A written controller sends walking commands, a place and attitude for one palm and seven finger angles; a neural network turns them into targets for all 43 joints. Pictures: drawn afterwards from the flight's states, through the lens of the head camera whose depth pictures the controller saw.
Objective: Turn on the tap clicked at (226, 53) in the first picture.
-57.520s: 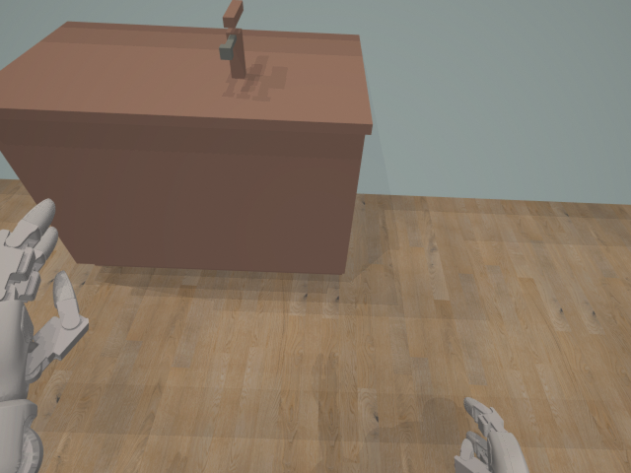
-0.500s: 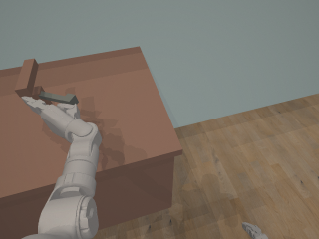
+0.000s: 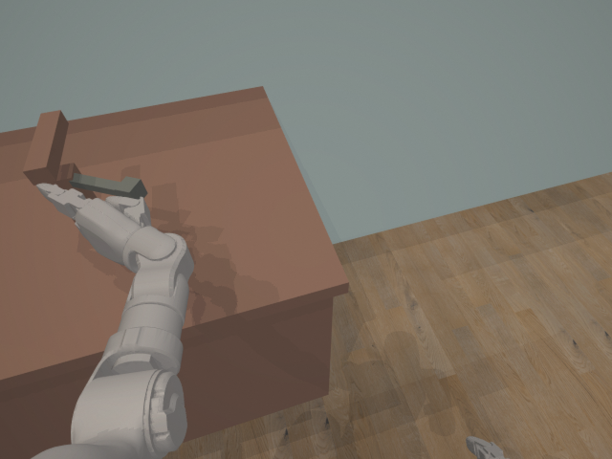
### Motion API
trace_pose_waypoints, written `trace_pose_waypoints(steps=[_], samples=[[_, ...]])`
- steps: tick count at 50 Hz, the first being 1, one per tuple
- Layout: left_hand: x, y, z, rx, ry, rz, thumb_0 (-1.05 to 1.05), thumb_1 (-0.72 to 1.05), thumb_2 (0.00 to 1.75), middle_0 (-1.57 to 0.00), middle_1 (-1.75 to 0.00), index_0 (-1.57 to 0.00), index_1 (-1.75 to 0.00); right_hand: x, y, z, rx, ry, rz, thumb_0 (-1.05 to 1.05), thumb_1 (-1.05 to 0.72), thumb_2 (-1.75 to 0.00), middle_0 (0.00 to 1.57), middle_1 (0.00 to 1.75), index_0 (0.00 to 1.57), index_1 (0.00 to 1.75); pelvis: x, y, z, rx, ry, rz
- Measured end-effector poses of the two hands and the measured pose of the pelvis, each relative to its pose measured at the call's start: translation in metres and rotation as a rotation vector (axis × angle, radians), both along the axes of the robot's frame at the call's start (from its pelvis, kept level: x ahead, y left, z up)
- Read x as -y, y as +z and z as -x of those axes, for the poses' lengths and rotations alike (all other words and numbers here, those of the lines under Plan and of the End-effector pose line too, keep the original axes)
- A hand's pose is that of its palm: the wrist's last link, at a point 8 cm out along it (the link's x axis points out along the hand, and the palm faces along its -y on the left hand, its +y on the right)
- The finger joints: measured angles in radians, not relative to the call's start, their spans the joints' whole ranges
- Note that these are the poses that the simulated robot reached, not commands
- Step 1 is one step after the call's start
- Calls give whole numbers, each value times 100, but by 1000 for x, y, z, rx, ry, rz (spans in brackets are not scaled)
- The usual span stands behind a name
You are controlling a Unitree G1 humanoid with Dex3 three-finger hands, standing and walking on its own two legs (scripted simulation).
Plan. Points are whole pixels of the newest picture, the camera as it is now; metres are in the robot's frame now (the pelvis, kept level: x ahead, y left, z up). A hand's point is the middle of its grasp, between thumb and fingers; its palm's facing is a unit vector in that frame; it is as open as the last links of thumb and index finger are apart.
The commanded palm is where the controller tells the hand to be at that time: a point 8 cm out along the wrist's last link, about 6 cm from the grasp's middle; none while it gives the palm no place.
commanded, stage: push the lever round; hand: left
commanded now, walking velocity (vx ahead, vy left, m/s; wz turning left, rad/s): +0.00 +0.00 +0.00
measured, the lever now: (131, 191) +0.45 +0.26 +0.12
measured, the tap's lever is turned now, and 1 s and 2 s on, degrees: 57 82 85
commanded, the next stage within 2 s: lift the hand up off the lever in 0.60 s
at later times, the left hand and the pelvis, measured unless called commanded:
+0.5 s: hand (142, 205) +0.42 +0.24 +0.12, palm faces +0.87 -0.50 -0.05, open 8.6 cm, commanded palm +0.43 +0.26 +0.11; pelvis +0.00 +0.00 +0.00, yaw +0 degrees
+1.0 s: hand (159, 179) +0.47 +0.23 +0.12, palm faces +0.83 -0.56 -0.06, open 7.7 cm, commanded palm +0.42 +0.26 +0.13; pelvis +0.02 +0.01 +0.00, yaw +0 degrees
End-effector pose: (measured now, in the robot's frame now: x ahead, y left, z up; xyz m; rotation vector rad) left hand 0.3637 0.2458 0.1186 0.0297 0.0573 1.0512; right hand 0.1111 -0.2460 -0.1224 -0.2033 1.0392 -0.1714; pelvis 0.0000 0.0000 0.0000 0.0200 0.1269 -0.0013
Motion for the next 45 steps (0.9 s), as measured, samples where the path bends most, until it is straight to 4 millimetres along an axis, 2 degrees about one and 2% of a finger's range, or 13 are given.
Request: trace_pose_waypoints(steps=[16,34,39,45], samples=[[0,0,0,5,-1,8,2,90,90,-15,-15,0,0,-1,4,-8,16,-6,5,1,-91,-90,20,30,20,30,-1,1,-3,6,-2,0],[0,-1,-1,4,-5,9,1,90,90,-15,-15,0,0,0,2,-7,-5,-2,3,1,-91,-90,20,30,20,30,1,2,-5,5,-1,-1],[0,-2,-11,-23,-59,14,0,93,92,-15,-15,-2,-3,1,2,-9,1,-1,3,1,-91,-90,20,30,20,30,1,1,-7,2,1,-2],[5,1,-31,-22,-86,20,4,97,95,-15,-15,-8,-10,2,1,-8,-3,-2,4,1,-91,-90,20,30,20,30,-2,0,-10,-20,1,1]])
